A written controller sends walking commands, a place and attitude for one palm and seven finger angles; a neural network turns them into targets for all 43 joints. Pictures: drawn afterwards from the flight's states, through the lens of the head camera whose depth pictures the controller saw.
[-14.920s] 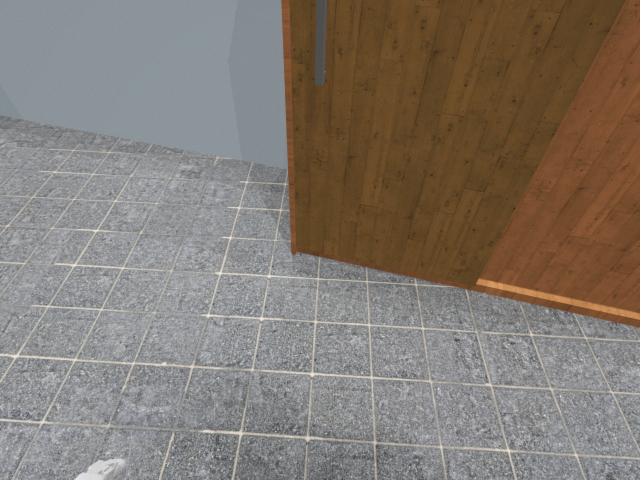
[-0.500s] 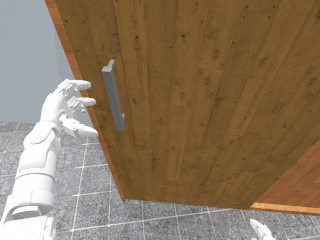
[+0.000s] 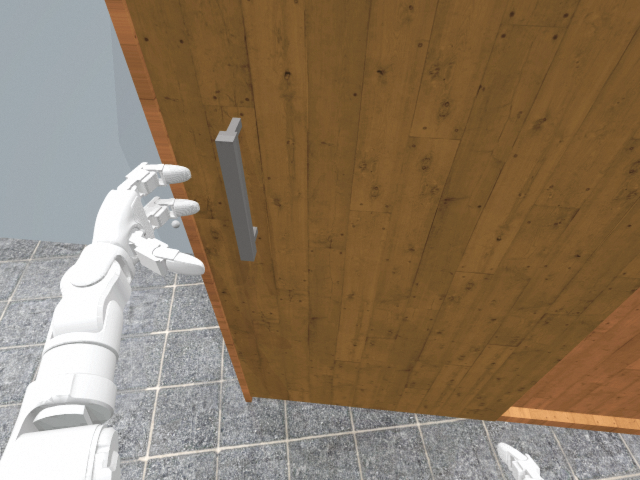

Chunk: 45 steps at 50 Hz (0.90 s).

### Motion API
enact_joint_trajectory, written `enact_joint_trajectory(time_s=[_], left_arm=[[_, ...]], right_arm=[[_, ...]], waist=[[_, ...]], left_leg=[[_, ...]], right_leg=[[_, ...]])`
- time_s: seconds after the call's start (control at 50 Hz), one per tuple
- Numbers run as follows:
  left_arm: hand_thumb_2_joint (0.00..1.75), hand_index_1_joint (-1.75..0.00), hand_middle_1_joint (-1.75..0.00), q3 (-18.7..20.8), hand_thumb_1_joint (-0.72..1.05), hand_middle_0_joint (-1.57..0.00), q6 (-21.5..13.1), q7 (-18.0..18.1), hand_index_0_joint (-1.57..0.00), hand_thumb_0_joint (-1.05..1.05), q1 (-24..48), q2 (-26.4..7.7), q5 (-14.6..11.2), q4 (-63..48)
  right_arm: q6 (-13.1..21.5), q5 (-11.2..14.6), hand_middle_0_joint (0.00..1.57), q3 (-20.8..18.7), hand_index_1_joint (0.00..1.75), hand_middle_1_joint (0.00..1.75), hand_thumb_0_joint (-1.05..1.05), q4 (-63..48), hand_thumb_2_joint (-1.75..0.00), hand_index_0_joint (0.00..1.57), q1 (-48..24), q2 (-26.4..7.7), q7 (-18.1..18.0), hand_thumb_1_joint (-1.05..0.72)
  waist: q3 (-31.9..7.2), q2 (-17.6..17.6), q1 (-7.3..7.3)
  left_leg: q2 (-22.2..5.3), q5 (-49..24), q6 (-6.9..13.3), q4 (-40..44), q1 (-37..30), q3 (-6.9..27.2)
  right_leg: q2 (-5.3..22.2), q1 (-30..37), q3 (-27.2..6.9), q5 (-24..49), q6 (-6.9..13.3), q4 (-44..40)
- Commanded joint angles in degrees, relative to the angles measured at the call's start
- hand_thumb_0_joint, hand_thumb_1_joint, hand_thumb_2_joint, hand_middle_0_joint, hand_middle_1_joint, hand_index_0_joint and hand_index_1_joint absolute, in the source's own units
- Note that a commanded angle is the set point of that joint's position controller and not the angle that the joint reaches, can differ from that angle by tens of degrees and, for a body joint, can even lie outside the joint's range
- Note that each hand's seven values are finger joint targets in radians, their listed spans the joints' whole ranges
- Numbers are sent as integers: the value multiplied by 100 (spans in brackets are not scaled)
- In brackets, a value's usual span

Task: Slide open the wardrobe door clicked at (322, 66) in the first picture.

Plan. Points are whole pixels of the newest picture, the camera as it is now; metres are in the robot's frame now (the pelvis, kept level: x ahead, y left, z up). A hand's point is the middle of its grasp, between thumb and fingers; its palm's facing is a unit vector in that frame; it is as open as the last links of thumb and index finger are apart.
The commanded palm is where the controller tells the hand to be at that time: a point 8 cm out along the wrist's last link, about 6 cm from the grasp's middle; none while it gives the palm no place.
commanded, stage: move the hooked fingers beside the handle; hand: left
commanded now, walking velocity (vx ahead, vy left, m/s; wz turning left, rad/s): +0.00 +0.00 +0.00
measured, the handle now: (242, 195) +0.45 +0.13 +0.13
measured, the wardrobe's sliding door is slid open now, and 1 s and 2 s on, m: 0.00 0.00 0.00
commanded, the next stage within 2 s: feel for the door with the fingertips in 0.72 s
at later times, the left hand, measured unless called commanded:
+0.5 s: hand (180, 220) +0.40 +0.20 +0.12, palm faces +0.01 -1.00 -0.01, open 13.8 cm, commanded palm +0.37 +0.24 +0.13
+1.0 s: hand (197, 228) +0.38 +0.17 +0.13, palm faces -0.03 -1.00 -0.01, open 14.0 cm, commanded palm +0.36 +0.22 +0.13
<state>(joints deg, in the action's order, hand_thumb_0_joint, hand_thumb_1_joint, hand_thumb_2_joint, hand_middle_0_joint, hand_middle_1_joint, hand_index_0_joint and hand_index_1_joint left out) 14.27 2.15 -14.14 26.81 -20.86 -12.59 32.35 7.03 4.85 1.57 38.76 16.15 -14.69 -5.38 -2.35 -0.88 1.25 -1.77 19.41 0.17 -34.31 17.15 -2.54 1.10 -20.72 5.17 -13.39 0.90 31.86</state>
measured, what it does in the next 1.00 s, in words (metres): stands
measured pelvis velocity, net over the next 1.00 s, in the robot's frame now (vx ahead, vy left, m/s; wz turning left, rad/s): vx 0.00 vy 0.00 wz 0.01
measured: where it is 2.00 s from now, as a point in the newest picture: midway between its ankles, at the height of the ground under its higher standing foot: outside the picture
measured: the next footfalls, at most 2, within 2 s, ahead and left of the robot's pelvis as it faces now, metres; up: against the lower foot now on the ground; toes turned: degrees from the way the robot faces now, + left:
none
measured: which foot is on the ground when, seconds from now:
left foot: down 0.00-1.00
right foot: down 0.00-1.00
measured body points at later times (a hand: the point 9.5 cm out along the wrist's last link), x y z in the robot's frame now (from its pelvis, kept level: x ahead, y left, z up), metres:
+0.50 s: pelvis +0.01 +0.00 +0.00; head +0.02 +0.00 +0.45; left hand +0.39 +0.25 +0.13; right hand +0.12 -0.25 -0.10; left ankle -0.02 +0.11 -0.73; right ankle +0.03 -0.11 -0.73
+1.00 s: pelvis +0.00 +0.00 +0.00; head +0.01 +0.00 +0.45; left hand +0.37 +0.23 +0.14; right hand +0.15 -0.25 -0.09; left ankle -0.02 +0.11 -0.73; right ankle +0.03 -0.11 -0.73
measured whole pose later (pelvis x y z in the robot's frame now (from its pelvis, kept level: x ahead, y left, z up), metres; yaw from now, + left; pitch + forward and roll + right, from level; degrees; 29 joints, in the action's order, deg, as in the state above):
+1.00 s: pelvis +0.00 +0.00 +0.00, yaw +1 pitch +2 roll -1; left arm 9.7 0.7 -11.5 24.7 -16.7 -12.0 27.0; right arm 7.5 4.4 1.6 38.5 14.5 -14.0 -5.1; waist -2.2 -1.0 0.2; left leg -1.6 19.3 0.0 -33.9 16.4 -1.9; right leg 1.2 -19.7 5.6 -13.5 1.0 31.5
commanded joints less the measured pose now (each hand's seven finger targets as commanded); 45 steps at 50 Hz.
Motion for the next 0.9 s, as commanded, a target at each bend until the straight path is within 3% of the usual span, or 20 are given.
enact_joint_trajectory(time_s=[0.0,0.06,0.12,0.18,0.24,0.26,0.32,0.34,0.36,0.42,0.46,0.5,0.56,0.62,0.66,0.72,0.76,0.82,0.86,0.88], left_arm=[[30,-120,-120,-41,-50,-30,-576,34,-30,0,2888,-879,-47,-1659],[30,-120,-120,14,-50,-30,-710,85,-30,0,2772,-989,-38,-1712],[30,-120,-120,5,-50,-30,-578,151,-30,0,2711,-897,1,-1227],[30,-120,-120,285,-50,-30,-323,236,-30,0,2621,-1229,137,-717],[30,-120,-120,343,-50,-30,-310,232,-30,0,2526,-1169,97,-813],[30,-120,-120,544,-50,-30,-359,225,-30,0,2368,-1427,105,-862],[30,-120,-120,220,-50,-30,-514,104,-30,0,2442,-1014,26,-1123],[30,-120,-120,452,-50,-30,-522,96,-30,0,2361,-1212,-18,-1024],[30,-120,-120,432,-50,-30,-516,60,-30,0,2220,-1287,13,-972],[30,-120,-120,-15,-50,-30,-564,-10,-30,0,2779,-909,19,-1235],[30,-120,-120,75,-50,-30,-630,5,-30,0,2784,-1056,15,-1491],[30,-120,-120,-31,-50,-30,-667,-11,-30,0,2836,-892,-55,-1573],[30,-120,-120,384,-50,-30,-643,33,-30,0,2388,-1289,-89,-1498],[30,-120,-120,292,-50,-30,-554,63,-30,0,2075,-1052,-76,-1433],[30,-120,-120,475,-50,-30,-425,81,-30,0,1828,-1277,-17,-1180],[30,-120,-120,229,-50,-30,-320,55,-30,0,1800,-943,-28,-1342],[30,-120,-120,252,-50,-30,-347,49,-30,0,1788,-1006,-32,-1486],[30,-120,-120,-24,-50,-30,-501,70,-30,0,2265,-724,-77,-1892],[30,-120,-120,26,-50,-30,-574,108,-30,0,2231,-837,-69,-1973],[30,-120,-120,-221,-50,-30,-592,122,-30,0,2451,-587,-62,-1987]], right_arm=[[369,-51,20,-279,30,30,0,-815,-90,20,-356,-746,-90,-90],[392,-73,20,-282,30,30,0,-765,-90,20,-313,-771,-85,-90],[371,-71,20,-244,30,30,0,-678,-90,20,-326,-748,-66,-90],[258,-82,20,-224,30,30,0,-683,-90,20,-343,-826,-89,-90],[215,-100,20,-226,30,30,0,-766,-90,20,-330,-764,-59,-90],[201,-105,20,-250,30,30,0,-817,-90,20,-315,-800,-69,-90],[227,-91,20,-243,30,30,0,-863,-90,20,-309,-722,-42,-90],[221,-93,20,-270,30,30,0,-827,-90,20,-242,-761,-46,-90],[201,-75,20,-273,30,30,0,-856,-90,20,-259,-800,-59,-90],[237,-56,20,-261,30,30,0,-827,-90,20,-272,-756,-62,-90],[277,-61,20,-303,30,30,0,-844,-90,20,-260,-782,-69,-90],[316,-66,20,-292,30,30,0,-794,-90,20,-239,-753,-70,-90],[324,-82,20,-303,30,30,0,-781,-90,20,-238,-807,-78,-90],[328,-82,20,-285,30,30,0,-770,-90,20,-287,-744,-46,-90],[252,-68,20,-285,30,30,0,-768,-90,20,-281,-808,-49,-90],[241,-54,20,-276,30,30,0,-872,-90,20,-390,-761,-28,-90],[229,-43,20,-292,30,30,0,-934,-90,20,-421,-778,-39,-90],[286,-56,20,-276,30,30,0,-916,-90,20,-444,-719,-48,-90],[298,-60,20,-276,30,30,0,-894,-90,20,-467,-744,-64,-90],[320,-53,20,-253,30,30,0,-866,-90,20,-481,-702,-62,-90]], waist=[[-1567,-211,89],[-1775,-291,37],[-1478,-160,37],[-1133,110,24],[-1427,-46,-54],[-1584,-22,-108],[-1636,-72,-21],[-1628,125,-47],[-1520,93,-32],[-1453,-206,128],[-1659,-329,86],[-1753,-231,106],[-1856,-170,-57],[-1730,-61,-85],[-1473,-29,-116],[-1343,-70,-99],[-1294,-3,-78],[-1457,-46,12],[-1496,-102,3],[-1408,-151,74]], left_leg=[[127,-1218,23,561,-223,312],[111,-1570,-28,531,-416,324],[112,-1337,-37,584,-140,341],[115,-1149,-2,691,143,312],[132,-1295,-6,606,112,264],[119,-1472,-2,616,-11,246],[109,-1641,-13,540,-22,218],[101,-1609,-8,520,31,230],[98,-1563,7,539,30,195],[109,-1395,12,512,-33,232],[109,-1547,5,498,-241,248],[117,-1630,2,476,-259,294],[128,-1775,-7,514,-253,284],[136,-1731,-4,532,-88,244],[129,-1667,0,601,-20,225],[133,-1536,8,596,40,189],[114,-1521,24,598,-74,194],[113,-1547,13,561,-183,234],[108,-1552,10,550,-288,227],[114,-1468,4,565,-262,246]], right_leg=[[-156,871,-321,914,91,-291],[-171,964,-298,1211,96,-222],[-160,864,-266,1043,88,-251],[-102,828,-260,875,68,-329],[-115,989,-309,1066,90,-267],[-111,1164,-337,1230,92,-244],[-140,1146,-337,1493,86,-202],[-155,1171,-333,1503,83,-203],[-141,1164,-351,1454,64,-214],[-154,907,-339,1261,82,-248],[-162,985,-345,1332,88,-234],[-180,1018,-313,1424,96,-226],[-159,1282,-332,1615,98,-199],[-148,1302,-330,1652,84,-211],[-128,1298,-320,1588,88,-244],[-131,1175,-325,1467,83,-272],[-134,1146,-328,1398,73,-301],[-163,1087,-324,1419,78,-295],[-158,1096,-337,1398,76,-295],[-152,985,-314,1302,69,-312]])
